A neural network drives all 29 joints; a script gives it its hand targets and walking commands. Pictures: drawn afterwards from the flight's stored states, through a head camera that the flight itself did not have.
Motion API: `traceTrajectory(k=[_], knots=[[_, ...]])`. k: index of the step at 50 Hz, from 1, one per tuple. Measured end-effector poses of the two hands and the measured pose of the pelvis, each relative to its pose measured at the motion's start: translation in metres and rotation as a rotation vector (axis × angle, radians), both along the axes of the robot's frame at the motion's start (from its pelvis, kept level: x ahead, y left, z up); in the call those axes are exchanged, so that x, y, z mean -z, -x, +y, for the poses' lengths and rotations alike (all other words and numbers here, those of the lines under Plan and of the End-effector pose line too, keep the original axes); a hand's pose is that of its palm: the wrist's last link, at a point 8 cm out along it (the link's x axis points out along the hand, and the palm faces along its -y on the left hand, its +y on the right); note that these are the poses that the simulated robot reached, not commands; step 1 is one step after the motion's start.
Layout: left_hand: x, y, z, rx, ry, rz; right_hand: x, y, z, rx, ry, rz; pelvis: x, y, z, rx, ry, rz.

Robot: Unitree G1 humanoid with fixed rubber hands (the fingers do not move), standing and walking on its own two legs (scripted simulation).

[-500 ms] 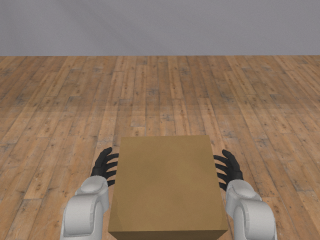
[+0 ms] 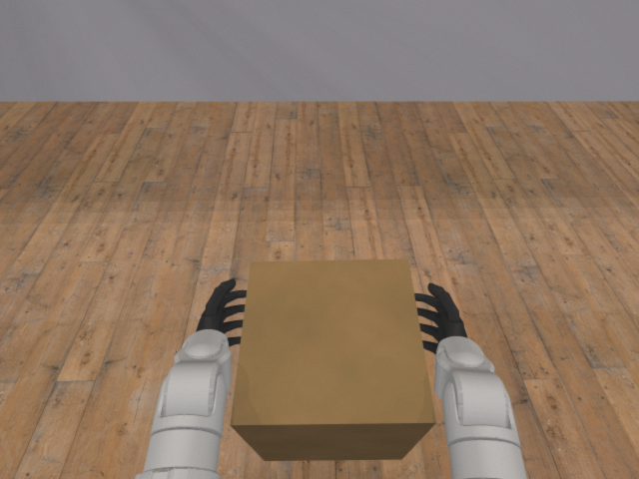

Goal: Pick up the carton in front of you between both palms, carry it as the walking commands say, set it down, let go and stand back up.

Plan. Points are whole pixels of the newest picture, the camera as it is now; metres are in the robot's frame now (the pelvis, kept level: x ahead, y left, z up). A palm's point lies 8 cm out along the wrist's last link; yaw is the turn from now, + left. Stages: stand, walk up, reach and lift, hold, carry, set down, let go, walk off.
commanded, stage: carry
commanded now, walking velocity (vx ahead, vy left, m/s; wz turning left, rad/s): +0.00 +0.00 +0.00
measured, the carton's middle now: (331, 367) +0.29 +0.00 -0.06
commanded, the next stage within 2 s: hold in 1.18 s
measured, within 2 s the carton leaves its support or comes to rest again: neither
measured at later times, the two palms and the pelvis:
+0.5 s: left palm (202, 352) +0.26 +0.16 +0.04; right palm (452, 359) +0.26 -0.14 +0.04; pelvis -0.02 +0.01 +0.00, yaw +0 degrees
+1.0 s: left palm (195, 361) +0.25 +0.16 +0.04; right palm (450, 369) +0.25 -0.14 +0.04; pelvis -0.04 +0.01 +0.00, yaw +0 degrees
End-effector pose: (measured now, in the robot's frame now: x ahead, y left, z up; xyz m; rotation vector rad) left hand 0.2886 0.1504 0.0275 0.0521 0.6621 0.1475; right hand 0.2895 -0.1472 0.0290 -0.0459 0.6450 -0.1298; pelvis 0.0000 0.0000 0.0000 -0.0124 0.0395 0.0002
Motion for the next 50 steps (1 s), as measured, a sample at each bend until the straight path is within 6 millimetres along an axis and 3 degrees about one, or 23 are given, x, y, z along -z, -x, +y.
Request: traceTrajectory(k=[7,50], knots=[[-0.01,0.006,0.001,-0.001,0.005,-0.012,-0.01,0.007,0.001,0.003,-0.004,-0.012,0.0,0.008,0.002,-0.001,-0.002,-0.001],[-0.012,0.037,0.01,0.007,0.001,0.006,-0.01,0.038,0.01,0.003,-0.004,0.006,0.0,0.037,0.011,0.002,-0.009,-0.012]])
